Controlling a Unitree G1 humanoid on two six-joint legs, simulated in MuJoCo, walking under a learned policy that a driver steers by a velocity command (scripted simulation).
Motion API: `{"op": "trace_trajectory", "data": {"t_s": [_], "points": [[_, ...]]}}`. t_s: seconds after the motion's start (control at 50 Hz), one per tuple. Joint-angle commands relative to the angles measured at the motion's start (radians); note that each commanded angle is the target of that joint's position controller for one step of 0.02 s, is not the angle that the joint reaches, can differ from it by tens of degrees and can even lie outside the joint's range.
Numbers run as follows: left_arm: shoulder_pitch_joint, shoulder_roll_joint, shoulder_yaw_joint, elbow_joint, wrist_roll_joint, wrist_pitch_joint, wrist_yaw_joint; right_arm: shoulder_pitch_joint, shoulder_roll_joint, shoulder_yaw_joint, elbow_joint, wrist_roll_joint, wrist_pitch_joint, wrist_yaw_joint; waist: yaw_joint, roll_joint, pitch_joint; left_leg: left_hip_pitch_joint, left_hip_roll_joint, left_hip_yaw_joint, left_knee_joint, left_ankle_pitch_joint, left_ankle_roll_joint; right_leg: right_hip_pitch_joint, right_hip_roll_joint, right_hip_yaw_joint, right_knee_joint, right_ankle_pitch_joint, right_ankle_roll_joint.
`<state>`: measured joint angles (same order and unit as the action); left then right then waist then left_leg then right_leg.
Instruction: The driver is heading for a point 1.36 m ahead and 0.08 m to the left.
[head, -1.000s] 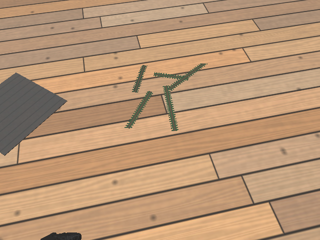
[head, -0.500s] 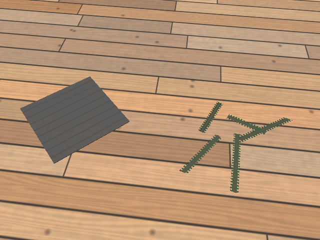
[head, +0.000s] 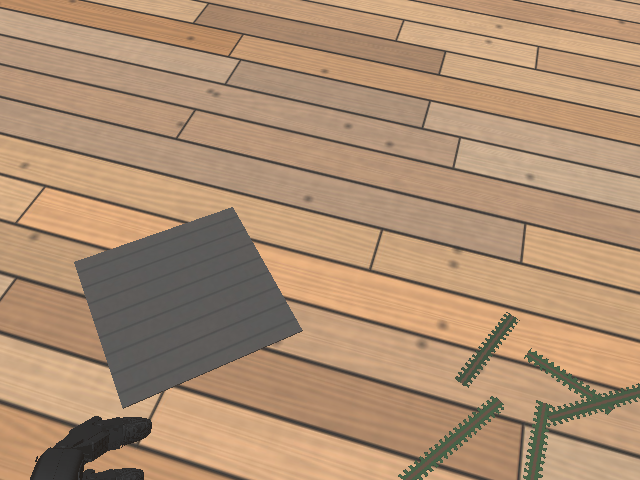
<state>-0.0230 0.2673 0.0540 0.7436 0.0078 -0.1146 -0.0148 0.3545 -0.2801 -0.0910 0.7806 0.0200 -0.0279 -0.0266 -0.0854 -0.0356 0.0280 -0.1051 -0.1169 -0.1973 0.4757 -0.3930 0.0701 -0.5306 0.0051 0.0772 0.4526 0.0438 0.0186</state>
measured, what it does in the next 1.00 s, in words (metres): walks ahead, turning left: right foot, then left foot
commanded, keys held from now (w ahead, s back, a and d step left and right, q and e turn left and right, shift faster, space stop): q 0.28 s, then no key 0.72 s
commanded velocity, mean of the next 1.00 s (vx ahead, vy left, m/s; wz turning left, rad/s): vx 0.07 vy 0.00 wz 0.30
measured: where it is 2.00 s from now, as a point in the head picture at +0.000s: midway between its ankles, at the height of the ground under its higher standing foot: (230, 441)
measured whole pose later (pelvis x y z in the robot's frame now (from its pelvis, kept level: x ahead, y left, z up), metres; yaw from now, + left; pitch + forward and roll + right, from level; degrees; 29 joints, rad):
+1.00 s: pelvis +0.12 +0.01 +0.00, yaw +16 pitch -1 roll +0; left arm 0.16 0.25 0.02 0.93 0.01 -0.01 0.01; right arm 0.17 -0.24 -0.05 0.81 -0.02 0.02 -0.02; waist 0.01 0.01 0.02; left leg -0.24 -0.02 -0.01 0.51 -0.25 0.01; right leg -0.20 -0.03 -0.02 0.51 -0.29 0.02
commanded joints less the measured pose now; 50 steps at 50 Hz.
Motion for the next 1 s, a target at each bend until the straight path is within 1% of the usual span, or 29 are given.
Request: {"op": "trace_trajectory", "data": {"t_s": [0.02,0.04,0.06,0.08,0.1,0.12,0.16,0.2,0.22,0.28,0.36,0.42,0.44,0.46,0.48,0.5,0.52,0.56,0.62,0.66,0.7,0.74,0.76,0.78,0.8,0.82,0.84,0.9,1.0], "points": [[0.133,0.168,0.052,-0.039,0.021,-0.029,0.005,-0.076,-0.098,-0.018,-0.102,-0.005,0.000,-0.012,0.134,0.148,-0.174,-0.071,0.129,-0.146,0.231,0.558,0.017,0.355,-0.055,0.013,-0.052,0.182,-0.075],[0.248,0.231,0.062,-0.034,0.041,-0.024,0.014,-0.024,-0.038,0.001,-0.130,-0.028,-0.004,-0.011,0.140,-0.033,-0.325,-0.268,0.039,-0.049,0.534,0.115,-0.040,0.667,-0.289,0.200,0.052,0.606,-0.161],[0.297,0.240,0.065,-0.013,0.023,0.001,0.006,0.189,-0.049,0.009,-0.130,-0.001,-0.006,-0.001,0.072,-0.298,-0.503,-0.495,-0.027,0.000,0.779,-0.403,-0.080,0.912,-0.523,0.541,0.046,0.590,-0.359],[0.239,0.172,0.053,-0.045,0.001,0.021,0.009,0.177,-0.156,-0.013,-0.097,0.013,0.006,-0.001,0.086,-0.166,-0.451,-0.563,0.070,-0.007,0.886,-0.293,-0.106,0.819,-0.489,0.541,-0.009,0.282,-0.336],[0.188,0.109,0.035,-0.067,0.002,0.038,0.019,0.041,-0.195,-0.026,-0.120,0.012,0.025,-0.005,0.119,-0.096,-0.305,-0.610,0.098,0.050,0.904,-0.208,-0.125,0.690,-0.416,0.383,-0.041,0.137,-0.285],[0.131,0.088,0.021,-0.069,0.008,0.054,0.025,-0.017,-0.193,-0.031,-0.129,0.008,0.047,-0.012,0.105,-0.041,-0.209,-0.593,0.130,0.081,0.874,-0.154,-0.137,0.537,-0.358,0.277,-0.081,0.056,-0.258],[0.071,0.111,0.025,-0.060,0.020,0.069,0.029,-0.021,-0.145,-0.027,-0.147,0.003,0.078,-0.017,0.061,-0.081,-0.093,-0.482,0.168,0.118,0.780,-0.094,-0.135,0.287,-0.280,0.136,-0.163,-0.034,-0.233],[0.065,0.130,0.035,-0.048,0.022,0.065,0.031,-0.015,-0.093,-0.015,-0.163,0.002,0.080,-0.018,0.056,-0.109,-0.085,-0.436,0.169,0.157,0.675,-0.054,-0.133,0.249,-0.261,0.046,-0.198,0.031,-0.248],[0.070,0.139,0.041,-0.043,0.019,0.064,0.033,-0.028,-0.087,-0.012,-0.172,-0.002,0.077,-0.017,0.060,-0.103,-0.104,-0.432,0.179,0.160,0.626,-0.031,-0.133,0.274,-0.278,0.028,-0.197,0.091,-0.262],[0.060,0.161,0.050,-0.041,0.006,0.078,0.039,-0.072,-0.087,-0.006,-0.195,-0.006,0.072,-0.003,0.070,-0.083,-0.162,-0.373,0.199,0.171,0.481,0.066,-0.123,0.322,-0.312,-0.027,-0.193,0.128,-0.270],[0.082,0.185,0.053,-0.019,-0.012,0.099,0.029,-0.121,-0.096,-0.004,-0.213,-0.011,0.077,0.017,0.087,-0.095,-0.141,-0.275,0.167,0.206,0.306,0.080,-0.095,0.321,-0.310,-0.058,-0.180,0.004,-0.252],[0.086,0.180,0.045,0.006,-0.036,0.109,0.021,-0.084,-0.096,-0.007,-0.195,-0.020,0.073,0.028,0.052,-0.085,-0.129,-0.124,0.123,0.243,0.039,0.193,-0.045,0.306,-0.284,-0.079,-0.085,-0.096,-0.186],[0.133,0.143,0.033,0.030,-0.035,0.109,0.017,-0.072,-0.120,-0.014,-0.192,-0.026,0.070,0.025,0.052,-0.047,-0.125,-0.027,0.136,0.201,-0.061,0.283,-0.016,0.250,-0.246,-0.112,-0.020,-0.168,-0.121],[0.166,0.066,0.007,0.023,0.003,0.105,0.006,-0.070,-0.199,-0.027,-0.208,-0.034,0.069,0.010,0.091,0.176,-0.153,0.087,0.342,-0.059,-0.126,0.536,0.043,0.127,-0.149,-0.212,0.199,-0.382,-0.020],[0.140,0.065,0.003,-0.007,0.017,0.102,0.010,-0.121,-0.226,-0.020,-0.238,-0.056,0.065,0.006,0.095,0.322,-0.127,0.030,0.506,-0.239,-0.147,0.605,0.219,-0.018,-0.050,-0.186,0.343,-0.668,0.039],[0.094,0.141,0.025,-0.008,0.002,0.107,0.019,-0.110,-0.192,-0.015,-0.225,-0.064,0.048,0.011,0.044,0.245,-0.133,-0.039,0.486,-0.209,-0.151,0.570,0.264,-0.007,-0.068,-0.097,0.490,-0.680,0.047],[0.108,0.154,0.034,0.002,-0.013,0.113,0.020,-0.139,-0.168,-0.005,-0.209,-0.061,0.032,0.014,0.068,0.225,-0.115,-0.049,0.428,-0.128,-0.146,0.554,0.225,-0.012,-0.072,-0.072,0.545,-0.631,0.044],[0.151,0.153,0.042,0.042,-0.005,0.125,0.032,-0.214,-0.145,0.003,-0.202,-0.040,0.019,0.014,0.094,0.193,-0.107,-0.057,0.366,-0.038,-0.129,0.577,0.156,-0.003,-0.080,-0.057,0.556,-0.537,0.050],[0.181,0.106,0.028,0.060,-0.010,0.128,0.030,-0.251,-0.102,0.018,-0.186,-0.039,0.018,0.011,0.119,0.165,-0.133,-0.078,0.319,0.042,-0.097,0.693,0.142,0.102,-0.072,-0.068,0.464,-0.459,0.064],[0.144,0.083,0.014,0.053,-0.012,0.128,0.029,-0.238,-0.100,0.017,-0.168,-0.038,0.022,0.012,0.090,0.171,-0.133,-0.058,0.319,0.033,-0.085,0.672,0.150,0.148,-0.066,-0.079,0.333,-0.450,0.063],[0.142,0.092,0.011,0.053,-0.015,0.129,0.027,-0.229,-0.102,0.018,-0.147,-0.037,0.028,0.013,0.080,0.179,-0.137,-0.044,0.333,-0.002,-0.080,0.636,0.162,0.199,-0.058,-0.085,0.224,-0.425,0.058],[0.184,0.084,0.005,0.072,-0.009,0.125,0.021,-0.247,-0.083,0.027,-0.128,-0.024,0.031,0.015,0.117,0.162,-0.124,-0.078,0.306,0.003,-0.064,0.526,0.123,0.313,-0.047,-0.101,-0.009,-0.236,0.034],[0.196,0.102,0.004,0.079,0.007,0.122,0.019,-0.218,-0.071,0.031,-0.112,-0.022,0.026,0.017,0.114,0.131,-0.124,-0.110,0.276,0.006,-0.067,0.410,0.076,0.389,-0.067,-0.066,-0.072,-0.096,0.014],[0.204,0.154,0.010,0.076,0.018,0.121,0.021,-0.193,-0.058,0.035,-0.101,-0.037,0.019,0.018,0.087,0.054,-0.122,-0.152,0.222,0.044,-0.029,0.279,0.025,0.439,-0.144,0.012,-0.067,0.069,-0.015],[0.171,0.199,0.023,0.092,0.005,0.121,0.021,-0.146,-0.053,0.031,-0.096,-0.045,0.015,0.024,0.022,-0.081,-0.101,-0.143,0.156,0.109,-0.052,0.187,-0.012,0.375,-0.160,0.000,-0.021,-0.021,-0.063],[0.142,0.141,0.013,0.086,-0.002,0.117,0.014,-0.198,-0.072,0.031,-0.087,-0.052,0.017,0.020,0.063,-0.081,-0.076,-0.081,0.141,0.128,-0.039,0.186,-0.039,0.281,-0.139,0.004,-0.053,-0.194,-0.075],[0.139,0.117,0.005,0.090,0.005,0.111,0.012,-0.238,-0.089,0.023,-0.086,-0.043,0.021,0.017,0.079,-0.060,-0.049,-0.072,0.142,0.131,-0.024,0.200,-0.039,0.250,-0.123,-0.004,-0.069,-0.258,-0.058],[0.156,0.108,-0.002,0.117,0.005,0.091,0.019,-0.239,-0.069,0.021,-0.070,-0.038,0.037,0.005,0.086,-0.033,-0.040,-0.070,0.154,0.118,-0.028,0.272,-0.025,0.257,-0.101,-0.028,-0.064,-0.245,-0.026],[0.173,0.102,-0.008,0.149,0.002,0.094,0.033,-0.219,-0.057,0.017,-0.017,-0.033,0.030,0.003,0.097,0.016,-0.035,-0.081,0.152,0.123,-0.038,0.287,-0.032,0.286,-0.087,-0.040,-0.051,-0.243,-0.026]]}}
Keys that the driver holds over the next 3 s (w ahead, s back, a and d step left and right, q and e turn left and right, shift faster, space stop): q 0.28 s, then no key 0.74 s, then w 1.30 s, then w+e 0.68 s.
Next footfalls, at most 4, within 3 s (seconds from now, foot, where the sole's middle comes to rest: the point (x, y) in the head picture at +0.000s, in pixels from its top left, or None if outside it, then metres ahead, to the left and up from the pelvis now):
0.02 right None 0.20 -0.13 -0.77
0.46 left None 0.14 0.13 -0.77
0.76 right None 0.18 -0.11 -0.77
1.70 right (295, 431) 0.56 0.01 -0.77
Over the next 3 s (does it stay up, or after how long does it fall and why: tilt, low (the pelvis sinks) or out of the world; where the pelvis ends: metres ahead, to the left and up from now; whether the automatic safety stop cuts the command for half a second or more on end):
stays up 1.06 0.21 0.01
